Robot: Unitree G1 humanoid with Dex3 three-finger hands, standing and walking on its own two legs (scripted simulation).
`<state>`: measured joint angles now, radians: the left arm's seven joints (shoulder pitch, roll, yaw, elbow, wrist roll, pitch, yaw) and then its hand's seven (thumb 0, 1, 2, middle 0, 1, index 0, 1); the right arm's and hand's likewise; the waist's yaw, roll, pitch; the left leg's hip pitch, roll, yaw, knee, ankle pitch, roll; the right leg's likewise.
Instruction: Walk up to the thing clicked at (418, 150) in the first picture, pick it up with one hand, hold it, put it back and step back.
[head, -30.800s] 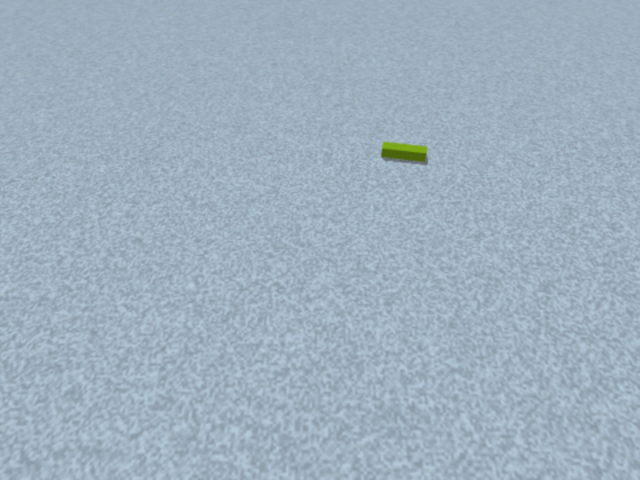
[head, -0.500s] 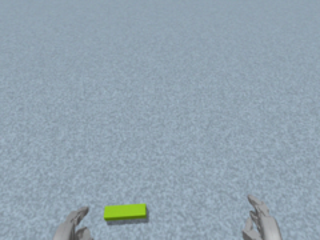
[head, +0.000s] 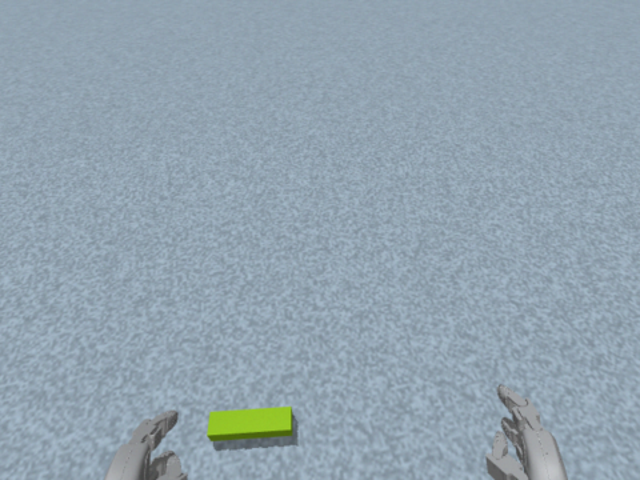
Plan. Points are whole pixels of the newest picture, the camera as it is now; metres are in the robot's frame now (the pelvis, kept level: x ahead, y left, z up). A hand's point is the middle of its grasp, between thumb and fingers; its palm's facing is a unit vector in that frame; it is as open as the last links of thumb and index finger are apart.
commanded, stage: home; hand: left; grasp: from above
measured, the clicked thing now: (251, 423) +0.42 +0.21 -0.69
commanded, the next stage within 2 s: stand in 0.90 s
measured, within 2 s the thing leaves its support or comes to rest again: neither
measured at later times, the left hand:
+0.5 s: hand (183, 479) +0.17 +0.18 -0.04, palm faces +0.04 -0.98 -0.20, open 7.4 cm
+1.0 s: hand out of the picture +0.16 +0.18 -0.05, palm faces +0.04 -0.98 -0.20, open 7.4 cm
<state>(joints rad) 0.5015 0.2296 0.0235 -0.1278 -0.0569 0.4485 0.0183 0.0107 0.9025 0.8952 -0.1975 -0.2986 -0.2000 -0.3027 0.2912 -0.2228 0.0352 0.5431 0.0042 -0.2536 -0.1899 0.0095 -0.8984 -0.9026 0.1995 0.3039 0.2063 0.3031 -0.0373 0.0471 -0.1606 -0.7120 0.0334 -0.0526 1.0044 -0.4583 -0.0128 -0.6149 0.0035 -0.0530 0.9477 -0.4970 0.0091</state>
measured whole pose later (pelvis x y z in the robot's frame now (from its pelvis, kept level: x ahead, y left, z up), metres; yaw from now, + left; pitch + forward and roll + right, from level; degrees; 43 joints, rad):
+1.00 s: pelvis +0.00 +0.00 +0.00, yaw +0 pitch +10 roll -3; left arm 0.51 0.23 0.02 -0.14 -0.06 0.45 0.02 0.01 0.90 0.90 -0.20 -0.30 -0.20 -0.30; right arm 0.30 -0.22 0.03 0.53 0.01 -0.23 -0.18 0.01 -0.90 -0.90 0.20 0.30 0.21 0.30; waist -0.04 0.05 -0.16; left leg -0.72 0.03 -0.05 1.02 -0.46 -0.01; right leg -0.62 0.00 -0.05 0.95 -0.50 0.01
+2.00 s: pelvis +0.00 +0.01 +0.07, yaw +2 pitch -4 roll +0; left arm 0.15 0.31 0.03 1.14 0.03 0.00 0.03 0.00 0.90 0.90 -0.20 -0.30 -0.20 -0.30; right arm 0.13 -0.30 -0.02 1.13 -0.02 0.00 -0.01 0.00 -0.90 -0.90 0.20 0.30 0.20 0.30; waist 0.01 0.01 0.06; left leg -0.15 -0.01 -0.03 0.38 -0.17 0.01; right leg -0.06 -0.04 -0.05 0.35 -0.22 0.03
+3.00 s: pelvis +0.01 +0.00 +0.07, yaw +2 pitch -3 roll +0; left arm 0.12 0.32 0.02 1.14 0.01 -0.01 0.01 0.00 0.90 0.90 -0.20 -0.30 -0.20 -0.30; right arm 0.10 -0.33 -0.01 1.15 -0.02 -0.01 -0.01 0.00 -0.90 -0.90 0.20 0.30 0.20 0.30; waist 0.00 0.01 0.06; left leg -0.13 0.00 -0.04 0.34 -0.16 -0.01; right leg -0.05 -0.03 -0.05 0.31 -0.22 0.02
